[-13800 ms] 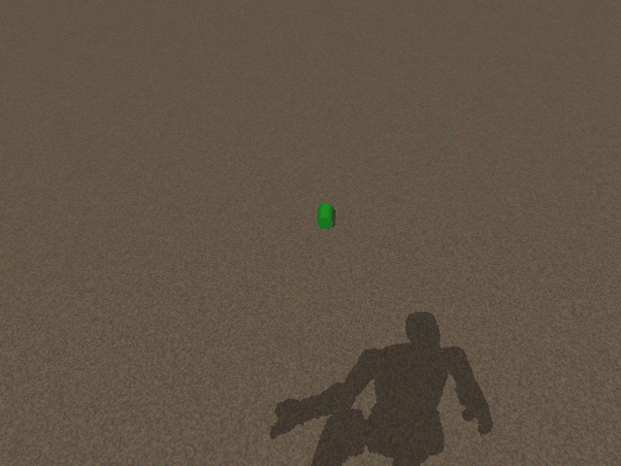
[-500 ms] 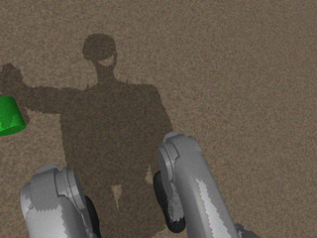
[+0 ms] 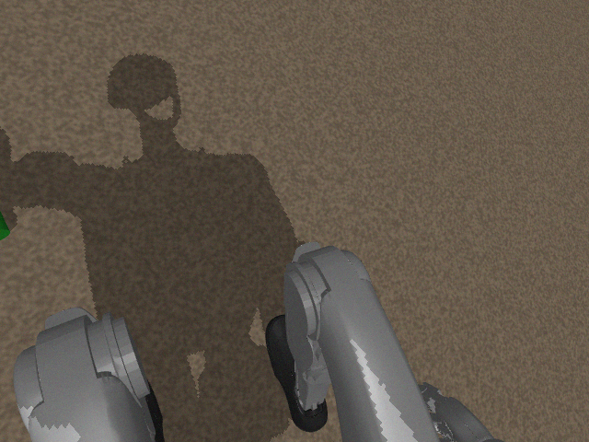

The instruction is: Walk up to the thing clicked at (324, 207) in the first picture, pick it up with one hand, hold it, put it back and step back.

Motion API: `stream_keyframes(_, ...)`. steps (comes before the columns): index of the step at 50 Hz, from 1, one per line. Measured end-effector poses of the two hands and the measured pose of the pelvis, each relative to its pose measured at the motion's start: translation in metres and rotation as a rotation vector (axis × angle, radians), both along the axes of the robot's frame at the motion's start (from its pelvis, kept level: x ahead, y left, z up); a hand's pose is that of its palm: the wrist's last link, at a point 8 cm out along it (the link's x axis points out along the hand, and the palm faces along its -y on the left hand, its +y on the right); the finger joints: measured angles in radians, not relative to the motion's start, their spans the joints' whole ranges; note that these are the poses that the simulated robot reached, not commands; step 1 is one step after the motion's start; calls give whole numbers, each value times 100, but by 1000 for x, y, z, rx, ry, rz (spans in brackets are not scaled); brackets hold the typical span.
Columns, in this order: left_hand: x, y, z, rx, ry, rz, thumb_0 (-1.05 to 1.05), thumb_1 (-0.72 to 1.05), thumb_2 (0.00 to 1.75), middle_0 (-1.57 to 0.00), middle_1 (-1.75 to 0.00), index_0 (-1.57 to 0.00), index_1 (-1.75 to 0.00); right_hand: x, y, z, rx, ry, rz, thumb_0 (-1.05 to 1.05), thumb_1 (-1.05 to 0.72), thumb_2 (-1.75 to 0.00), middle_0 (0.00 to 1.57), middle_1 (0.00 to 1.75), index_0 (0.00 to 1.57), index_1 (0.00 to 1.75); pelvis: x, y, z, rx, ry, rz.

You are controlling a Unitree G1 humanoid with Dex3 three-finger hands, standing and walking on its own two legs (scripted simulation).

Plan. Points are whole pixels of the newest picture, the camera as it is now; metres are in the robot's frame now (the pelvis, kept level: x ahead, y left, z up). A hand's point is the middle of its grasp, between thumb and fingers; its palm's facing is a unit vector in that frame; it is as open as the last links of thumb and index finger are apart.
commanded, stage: rest palm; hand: left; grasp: from above
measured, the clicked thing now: out of the picture +0.48 +0.34 -0.28
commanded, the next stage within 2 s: close in 1.36 s
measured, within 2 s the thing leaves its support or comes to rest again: neither
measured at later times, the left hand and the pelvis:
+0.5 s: hand out of the picture +0.46 +0.33 -0.22, palm faces -0.42 -0.18 -0.89, open 14.6 cm; pelvis +0.01 +0.00 -0.01, yaw -3 degrees
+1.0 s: hand out of the picture +0.47 +0.33 -0.24, palm faces -0.42 -0.17 -0.89, open 14.6 cm; pelvis +0.01 +0.01 -0.01, yaw -4 degrees
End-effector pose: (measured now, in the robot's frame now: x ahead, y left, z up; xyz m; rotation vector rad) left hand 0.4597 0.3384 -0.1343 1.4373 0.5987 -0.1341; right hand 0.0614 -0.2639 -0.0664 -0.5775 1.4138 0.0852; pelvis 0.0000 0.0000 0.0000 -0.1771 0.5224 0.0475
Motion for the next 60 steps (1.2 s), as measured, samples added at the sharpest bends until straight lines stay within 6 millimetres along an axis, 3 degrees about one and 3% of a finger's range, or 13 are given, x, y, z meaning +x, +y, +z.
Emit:
stream_keyframes(6,3,-2,-17,21,-8,17,0,-59,108,-9,-90,-5,-94,-24,5,-2,15,64,-7,0,-89,-90,20,30,20,30,2,0,-6,-4,-6,-10)
stream_keyframes(12,9,-3,-25,23,-21,42,0,-59,108,-9,-90,-5,-94,-34,11,-3,39,91,-5,0,-89,-90,20,30,20,30,4,1,-9,-12,-12,-21)
stream_keyframes(32,5,3,-38,-5,4,66,0,-59,109,-9,-89,-4,-93,2,12,4,40,18,99,0,-89,-90,20,30,20,30,6,5,-9,-36,-27,-28)
stream_keyframes(60,12,-5,-53,-5,-17,51,0,-59,108,-9,-91,-5,-95,-17,21,10,58,58,117,0,-89,-90,20,30,20,30,3,8,-11,-57,-51,-43)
